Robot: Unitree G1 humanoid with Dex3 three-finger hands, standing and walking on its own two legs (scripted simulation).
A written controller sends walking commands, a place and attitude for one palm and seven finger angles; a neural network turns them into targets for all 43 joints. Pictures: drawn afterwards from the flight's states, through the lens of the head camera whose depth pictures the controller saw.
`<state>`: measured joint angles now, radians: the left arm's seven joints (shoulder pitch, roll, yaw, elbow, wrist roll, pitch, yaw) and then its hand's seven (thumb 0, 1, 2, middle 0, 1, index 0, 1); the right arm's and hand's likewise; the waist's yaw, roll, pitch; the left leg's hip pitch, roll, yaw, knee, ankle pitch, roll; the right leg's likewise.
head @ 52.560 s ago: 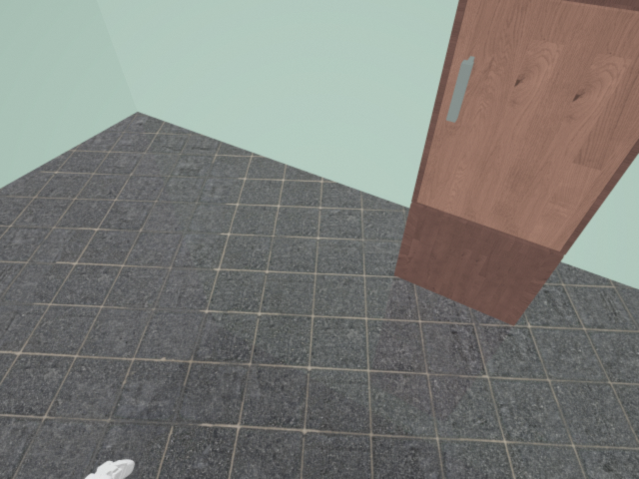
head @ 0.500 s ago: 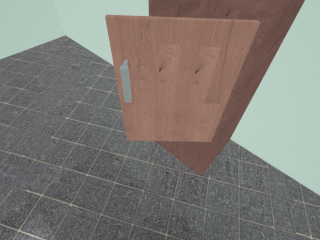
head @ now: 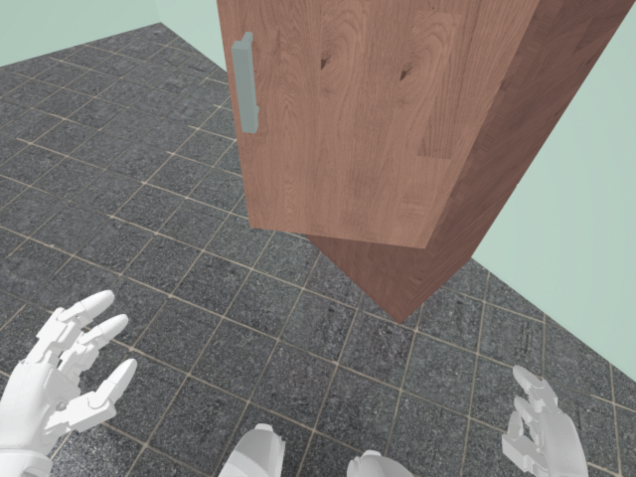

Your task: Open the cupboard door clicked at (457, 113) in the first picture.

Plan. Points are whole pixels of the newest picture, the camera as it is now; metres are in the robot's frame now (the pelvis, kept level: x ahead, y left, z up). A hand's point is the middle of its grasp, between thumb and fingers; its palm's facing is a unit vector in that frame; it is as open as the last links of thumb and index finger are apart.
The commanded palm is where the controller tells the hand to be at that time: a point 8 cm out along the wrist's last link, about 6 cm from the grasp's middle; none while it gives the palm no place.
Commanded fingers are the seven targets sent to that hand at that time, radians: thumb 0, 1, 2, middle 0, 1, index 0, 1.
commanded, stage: raise the hand with hooked fingers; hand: left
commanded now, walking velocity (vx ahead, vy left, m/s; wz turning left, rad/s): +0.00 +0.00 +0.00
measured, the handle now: (249, 83) +0.64 +0.18 +0.13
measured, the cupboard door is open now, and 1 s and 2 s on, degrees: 42 42 42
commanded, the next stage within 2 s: move the hooked fingers beside the handle in 1.58 s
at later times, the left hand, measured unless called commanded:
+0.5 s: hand (94, 297) +0.28 +0.29 +0.08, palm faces -0.02 -1.00 -0.03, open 12.2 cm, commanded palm +0.25 +0.34 +0.10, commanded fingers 0.00 -0.31 0.38 -0.29 -1.08 -0.29 -1.08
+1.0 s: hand (38, 237) +0.31 +0.33 +0.14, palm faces +0.01 -1.00 -0.05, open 13.9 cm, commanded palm +0.28 +0.38 +0.14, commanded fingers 0.00 -0.50 0.30 -0.30 -1.20 -0.30 -1.20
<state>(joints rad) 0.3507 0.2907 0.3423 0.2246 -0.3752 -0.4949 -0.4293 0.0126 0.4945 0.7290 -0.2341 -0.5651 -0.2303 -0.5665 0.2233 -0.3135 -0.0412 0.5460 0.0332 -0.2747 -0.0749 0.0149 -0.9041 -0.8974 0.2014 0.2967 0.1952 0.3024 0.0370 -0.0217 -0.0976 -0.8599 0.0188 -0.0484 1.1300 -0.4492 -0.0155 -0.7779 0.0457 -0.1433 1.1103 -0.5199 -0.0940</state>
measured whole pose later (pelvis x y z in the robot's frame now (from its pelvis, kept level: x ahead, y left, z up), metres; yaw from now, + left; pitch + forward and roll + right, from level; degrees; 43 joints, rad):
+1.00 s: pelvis +0.02 +0.07 +0.05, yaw -1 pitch +6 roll -3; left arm -0.02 0.42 0.39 0.28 -0.35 -0.21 -0.45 -0.01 -0.49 0.31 -0.30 -1.20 -0.30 -1.20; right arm 0.27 -0.26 0.07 0.54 0.04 -0.20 -0.08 0.02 -0.90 -0.90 0.21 0.30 0.20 0.30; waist 0.02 0.01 -0.06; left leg -0.60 -0.03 0.02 0.85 -0.36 0.07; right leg -0.52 0.01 -0.07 0.79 -0.39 0.00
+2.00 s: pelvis +0.02 +0.03 +0.05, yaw -2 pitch +9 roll -2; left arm -0.32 0.45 0.40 0.64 -0.33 -0.22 -0.49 -0.01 -0.50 0.30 -0.30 -1.20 -0.30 -1.20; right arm 0.27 -0.29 0.05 0.59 0.06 -0.14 -0.10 0.02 -0.90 -0.90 0.21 0.30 0.20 0.30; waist -0.01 0.02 -0.06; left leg -0.64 0.01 0.00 0.85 -0.36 0.02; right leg -0.57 0.05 -0.08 0.81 -0.40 -0.05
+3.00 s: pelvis +0.03 +0.04 +0.03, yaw -3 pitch +17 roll -3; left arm -0.92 0.59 0.40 1.23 -0.13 -0.32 -0.31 -0.01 -0.50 0.30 -0.30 -1.20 -0.30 -1.20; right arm 0.40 -0.29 0.05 0.65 0.02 0.03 -0.05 0.01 -0.90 -0.90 0.21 0.30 0.20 0.30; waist -0.16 0.02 -0.08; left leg -0.84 0.02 0.01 0.94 -0.40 0.03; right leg -0.77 0.06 -0.07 0.88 -0.42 -0.04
